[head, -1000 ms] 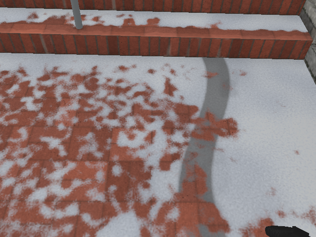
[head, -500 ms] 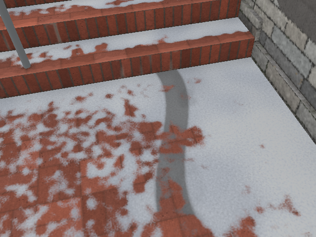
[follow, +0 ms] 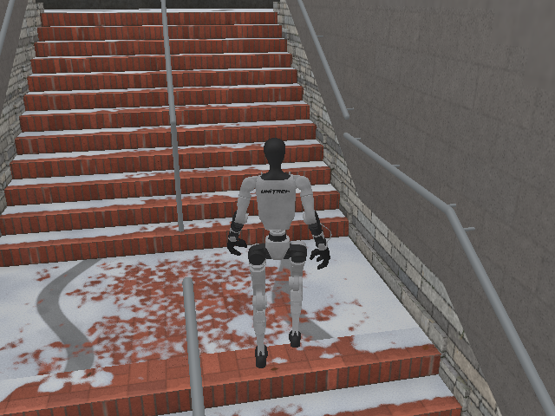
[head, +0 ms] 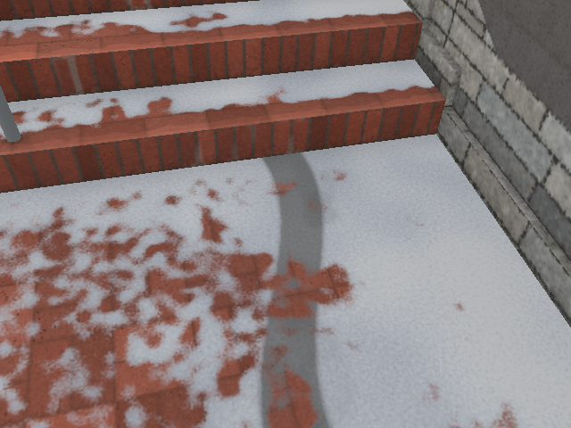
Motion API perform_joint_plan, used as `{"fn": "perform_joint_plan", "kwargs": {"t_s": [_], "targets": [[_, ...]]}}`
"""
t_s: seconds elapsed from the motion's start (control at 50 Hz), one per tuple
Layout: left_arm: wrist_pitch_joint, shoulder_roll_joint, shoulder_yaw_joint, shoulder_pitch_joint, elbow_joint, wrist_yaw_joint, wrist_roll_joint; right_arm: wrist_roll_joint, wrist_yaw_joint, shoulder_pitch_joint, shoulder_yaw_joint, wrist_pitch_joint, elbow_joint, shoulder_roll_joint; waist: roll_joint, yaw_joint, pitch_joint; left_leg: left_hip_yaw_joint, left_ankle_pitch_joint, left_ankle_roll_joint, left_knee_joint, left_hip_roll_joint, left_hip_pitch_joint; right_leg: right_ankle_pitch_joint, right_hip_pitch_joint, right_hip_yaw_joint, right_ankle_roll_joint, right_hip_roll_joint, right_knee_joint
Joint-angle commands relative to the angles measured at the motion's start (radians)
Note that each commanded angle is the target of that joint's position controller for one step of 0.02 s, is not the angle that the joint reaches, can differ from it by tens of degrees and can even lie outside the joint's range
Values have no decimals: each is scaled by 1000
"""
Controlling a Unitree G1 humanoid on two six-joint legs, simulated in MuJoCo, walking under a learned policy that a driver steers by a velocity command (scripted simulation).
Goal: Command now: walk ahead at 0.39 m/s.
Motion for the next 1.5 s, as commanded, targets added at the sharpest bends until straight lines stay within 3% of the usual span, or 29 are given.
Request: {"fn": "perform_joint_plan", "kwargs": {"t_s": [0.02,0.08,0.14,0.2,0.22,0.24,0.26,0.28,0.3,0.36,0.52,0.68,0.72,0.76,0.78,0.8,0.82,0.84,0.88,1.0,1.06,1.14,1.22,1.24,1.26,1.28,1.3,1.36,1.5], "targets": [[-16,38,-1,-168,-126,-21,6,14,-7,-13,-18,-27,-26,-99,132,-1,133,-232,256,165,-242,245,108,98,-308,-2,25,-48,-32],[-9,1,-19,-258,-163,-35,-6,17,-5,-28,-20,-34,-9,-121,132,-2,158,-123,334,133,-286,196,-3,217,-134,-34,20,-37,-261],[1,26,-9,-246,-167,-22,-3,20,-1,-15,-25,-29,23,-160,134,11,147,-82,578,112,-244,228,-10,235,62,-78,-33,3,-383],[-11,80,30,28,-98,19,12,22,-8,-10,-34,-17,52,-207,106,151,-6,-17,1010,68,151,215,8,228,384,-94,-93,76,-478],[-18,120,47,172,-62,32,30,19,-11,-9,-29,-14,42,-191,75,209,-91,-7,815,56,384,179,-145,159,603,-11,-115,0,-471],[-23,221,65,266,-63,44,49,25,-9,26,-4,-9,-6,-72,-127,195,-218,34,233,31,767,60,-358,-103,783,377,-178,-305,-540],[-23,243,64,220,-78,38,25,33,-5,77,-7,-10,-24,-73,-242,142,-272,-71,-155,25,997,-60,-518,-117,756,860,-267,-444,-777],[-20,185,55,105,-79,31,-5,16,-5,-27,-22,-4,-45,-121,-98,95,-106,-116,-40,28,1034,16,-582,-156,612,738,-250,-393,-802],[-28,110,36,54,-78,28,-14,10,3,-100,-20,-7,-55,-130,-6,82,-13,-95,42,29,988,56,-580,-75,487,561,-232,-354,-797],[-55,49,9,41,-35,24,-12,-8,22,-73,-8,19,-33,-83,-14,10,31,-71,70,14,834,125,-476,141,318,298,-167,-227,-850],[-71,54,4,179,56,16,-19,-10,42,-345,8,40,-101,-49,-2,57,120,9,306,-33,480,153,-631,342,382,125,-163,-163,-937],[-57,86,1,281,145,43,-8,0,37,-530,10,29,-158,-59,-23,101,141,61,294,23,220,83,-580,659,620,90,-137,-213,-827],[-54,112,5,249,153,48,-5,-4,26,-442,0,26,-131,-76,-46,51,93,88,202,61,181,23,-430,942,639,66,-114,-211,-703],[-46,119,5,230,158,51,-6,-24,6,-139,-29,9,-35,-134,-21,-77,-74,63,209,121,116,20,-33,933,515,15,-83,-158,-341],[-49,57,-13,248,117,48,-25,-50,-10,18,-54,3,-15,-232,108,-113,-224,-249,82,192,110,286,266,552,246,-34,-55,-85,-4],[-48,13,-16,332,114,41,-37,-34,-5,21,-67,9,-8,-278,293,-61,-311,-704,114,304,-25,486,421,-179,-42,15,-26,95,283],[-43,85,3,221,111,46,-15,1,-2,-59,-56,19,-7,-216,134,-46,-191,-638,86,263,-61,413,329,-95,-131,117,-38,30,323],[-51,76,0,151,91,40,-17,10,-1,-142,-39,17,-12,-156,89,-14,-60,-469,138,233,-88,378,176,0,-134,108,-39,-13,273],[-39,49,-6,125,96,32,0,11,3,-191,-22,4,4,-95,73,39,29,-289,281,176,-145,288,1,59,-61,86,-27,-67,171],[0,-5,-18,80,100,18,12,18,5,-132,-13,-26,79,-104,93,90,74,-40,923,163,-156,215,-101,164,-19,21,38,-68,-25],[-3,-24,-34,-24,87,22,0,20,4,-120,-6,-17,102,-99,126,63,72,36,941,127,-143,160,-108,285,52,-22,36,-48,-245],[-8,-12,-37,-84,92,39,1,20,-9,-67,-5,-3,147,-107,123,28,58,11,906,117,-81,200,-13,341,100,-22,11,-27,-379],[-41,30,-21,54,158,60,14,26,-23,-74,-7,10,177,-108,58,89,42,-29,782,67,149,169,-5,462,310,9,-40,-17,-615],[-58,97,-7,133,176,67,23,30,-27,-49,-4,6,160,-98,-26,94,-45,-12,538,36,293,116,-95,897,491,120,-62,-162,-564],[-46,157,13,166,172,69,13,64,-30,89,14,18,163,-5,-217,58,-204,36,-94,10,578,-11,-270,1252,714,343,-242,-414,-513],[-30,119,7,146,151,64,-25,44,-38,29,-9,46,172,-85,-143,92,-246,-21,-343,7,723,-52,-323,1168,658,400,-292,-442,-565],[-20,108,5,92,140,67,-30,21,-35,-33,-24,61,157,-110,-82,73,-155,-46,-316,3,807,-23,-369,955,560,335,-280,-408,-624],[0,36,-14,-34,124,94,-15,-2,-20,-107,-32,94,139,-76,-73,15,16,-43,-138,-30,763,48,-364,537,307,169,-187,-297,-758],[15,70,0,-64,127,96,0,-1,-12,-163,-29,147,95,-50,-94,19,3,18,-82,-48,575,64,-328,197,238,49,-187,-294,-801]]}}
